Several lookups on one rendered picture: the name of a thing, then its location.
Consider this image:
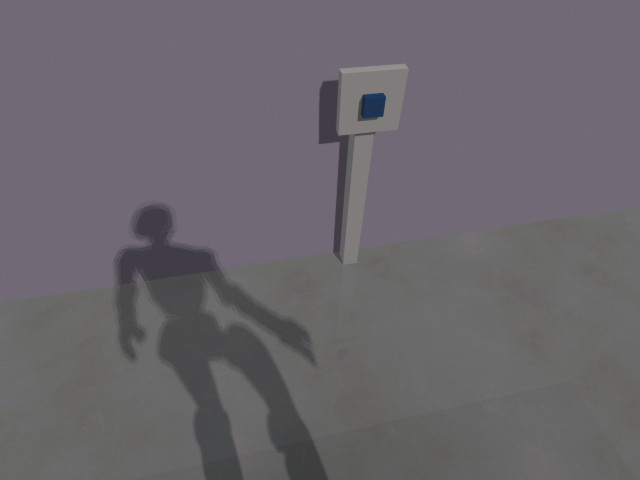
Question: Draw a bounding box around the button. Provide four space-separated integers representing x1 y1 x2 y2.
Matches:
361 93 386 119

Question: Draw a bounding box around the panel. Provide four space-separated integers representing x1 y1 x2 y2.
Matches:
336 64 409 265

